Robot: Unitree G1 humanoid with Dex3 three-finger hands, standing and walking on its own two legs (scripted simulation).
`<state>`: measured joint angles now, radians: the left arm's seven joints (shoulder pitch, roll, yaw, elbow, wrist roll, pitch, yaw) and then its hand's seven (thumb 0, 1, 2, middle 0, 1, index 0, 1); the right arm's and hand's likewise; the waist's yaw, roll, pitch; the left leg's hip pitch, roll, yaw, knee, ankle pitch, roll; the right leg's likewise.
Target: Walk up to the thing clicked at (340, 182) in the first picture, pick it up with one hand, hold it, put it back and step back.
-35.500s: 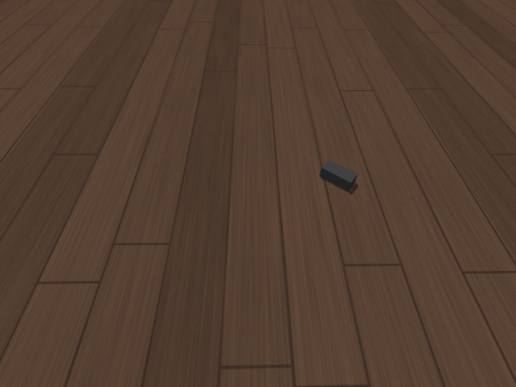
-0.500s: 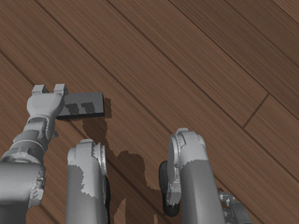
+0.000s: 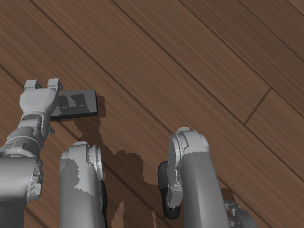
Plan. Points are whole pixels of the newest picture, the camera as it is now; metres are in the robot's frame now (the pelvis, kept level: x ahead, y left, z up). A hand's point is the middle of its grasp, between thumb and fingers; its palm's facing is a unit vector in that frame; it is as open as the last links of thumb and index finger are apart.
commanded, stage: rise first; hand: left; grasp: from above
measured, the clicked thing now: (71, 105) +0.48 +0.21 -0.31
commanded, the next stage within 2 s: approach in 1.94 s
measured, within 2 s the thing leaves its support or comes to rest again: neither
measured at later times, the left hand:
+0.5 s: hand (52, 111) +0.43 +0.23 -0.20, palm faces -0.47 -0.05 -0.88, open 14.0 cm
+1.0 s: hand (48, 110) +0.43 +0.24 -0.19, palm faces -0.47 -0.04 -0.88, open 14.2 cm
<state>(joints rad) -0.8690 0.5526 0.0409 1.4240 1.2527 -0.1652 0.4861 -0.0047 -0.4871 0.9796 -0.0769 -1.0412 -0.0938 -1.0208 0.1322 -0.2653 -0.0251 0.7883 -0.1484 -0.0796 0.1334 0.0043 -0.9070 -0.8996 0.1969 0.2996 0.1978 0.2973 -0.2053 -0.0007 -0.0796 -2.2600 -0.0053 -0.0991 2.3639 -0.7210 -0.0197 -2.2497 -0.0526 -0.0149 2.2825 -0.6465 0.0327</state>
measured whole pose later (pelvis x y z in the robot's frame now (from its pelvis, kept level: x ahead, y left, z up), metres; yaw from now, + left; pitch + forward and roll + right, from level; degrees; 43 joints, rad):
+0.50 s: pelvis +0.00 +0.00 -0.02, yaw -1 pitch +34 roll -6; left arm -0.92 0.58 0.05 1.51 1.27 -0.18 0.52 0.00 -0.51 1.01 -0.08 -1.03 -0.08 -1.02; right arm 0.13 -0.27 0.01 0.79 -0.18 -0.10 0.17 0.00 -0.91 -0.90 0.20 0.30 0.20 0.30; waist -0.23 0.00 -0.06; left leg -2.30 -0.01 -0.11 2.42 -0.72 -0.02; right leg -2.28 -0.05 -0.02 2.32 -0.64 0.04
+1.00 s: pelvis +0.00 +0.00 -0.01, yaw -1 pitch +34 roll -6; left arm -0.90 0.58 0.04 1.48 1.26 -0.17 0.49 0.00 -0.55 1.04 -0.08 -1.01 -0.07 -1.03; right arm 0.15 -0.28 0.01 0.79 -0.17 -0.11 0.19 0.00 -0.91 -0.90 0.20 0.30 0.20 0.30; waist -0.23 0.01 -0.07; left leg -2.29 -0.01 -0.11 2.41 -0.72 -0.01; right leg -2.27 -0.05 -0.02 2.31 -0.64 0.04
